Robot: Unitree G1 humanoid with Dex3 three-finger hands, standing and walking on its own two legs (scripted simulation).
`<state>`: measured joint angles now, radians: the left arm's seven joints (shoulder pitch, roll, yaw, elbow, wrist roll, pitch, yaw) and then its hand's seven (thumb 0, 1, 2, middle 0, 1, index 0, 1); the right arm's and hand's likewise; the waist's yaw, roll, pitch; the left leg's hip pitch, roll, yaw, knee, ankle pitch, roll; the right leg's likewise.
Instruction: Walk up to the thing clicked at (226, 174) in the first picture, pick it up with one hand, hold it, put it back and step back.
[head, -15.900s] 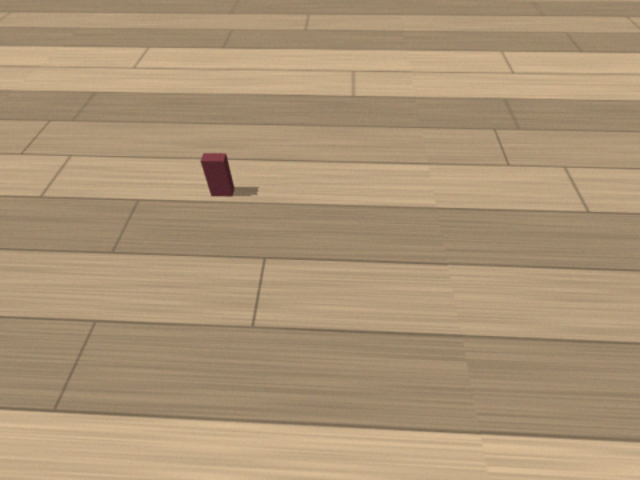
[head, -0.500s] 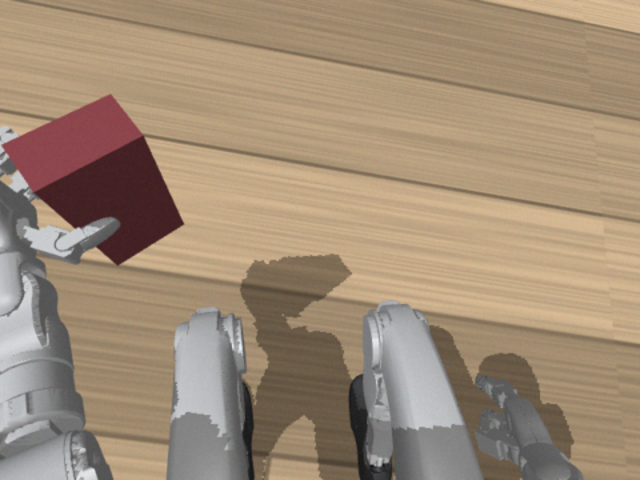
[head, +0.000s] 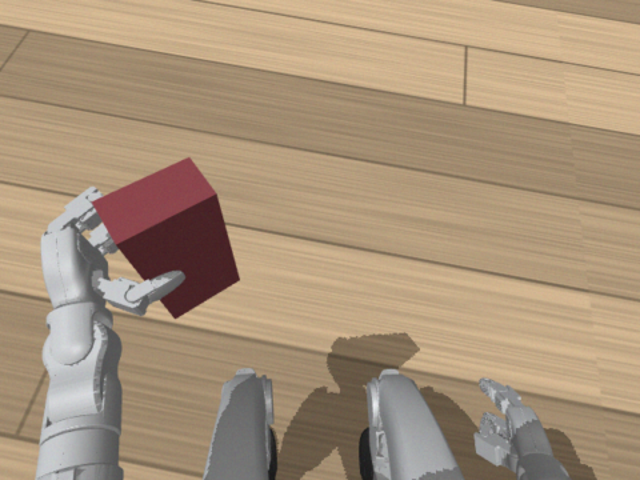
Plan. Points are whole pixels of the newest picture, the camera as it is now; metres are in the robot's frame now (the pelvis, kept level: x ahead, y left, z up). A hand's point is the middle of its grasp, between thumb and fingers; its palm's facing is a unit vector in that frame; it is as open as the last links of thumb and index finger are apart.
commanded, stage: hold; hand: left
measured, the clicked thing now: (181, 249) +0.38 +0.17 +0.01
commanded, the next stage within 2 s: crouch in 1.58 s
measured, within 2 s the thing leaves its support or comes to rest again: neither
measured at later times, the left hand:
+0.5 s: hand (105, 197) +0.38 +0.21 +0.13, palm faces +0.26 -0.97 -0.03, open 9.6 cm
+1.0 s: hand (102, 155) +0.39 +0.19 +0.18, palm faces +0.26 -0.97 -0.02, open 9.5 cm
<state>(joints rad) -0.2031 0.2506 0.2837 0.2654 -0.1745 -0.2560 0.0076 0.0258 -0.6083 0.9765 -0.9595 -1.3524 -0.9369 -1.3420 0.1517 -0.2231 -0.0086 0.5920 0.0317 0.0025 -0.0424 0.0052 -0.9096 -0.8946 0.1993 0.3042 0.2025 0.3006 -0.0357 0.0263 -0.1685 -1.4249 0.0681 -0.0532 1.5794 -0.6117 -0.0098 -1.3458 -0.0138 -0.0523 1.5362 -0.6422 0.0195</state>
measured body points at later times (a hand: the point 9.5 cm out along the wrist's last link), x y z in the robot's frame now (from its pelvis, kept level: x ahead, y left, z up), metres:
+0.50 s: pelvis +0.03 +0.00 +0.10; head +0.12 +0.02 +0.54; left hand +0.36 +0.26 +0.14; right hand +0.16 -0.24 -0.02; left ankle +0.06 +0.12 -0.55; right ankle +0.04 -0.14 -0.55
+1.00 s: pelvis +0.05 +0.00 +0.13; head +0.11 +0.01 +0.58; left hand +0.37 +0.24 +0.18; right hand +0.18 -0.24 +0.02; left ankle +0.06 +0.12 -0.55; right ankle +0.04 -0.14 -0.55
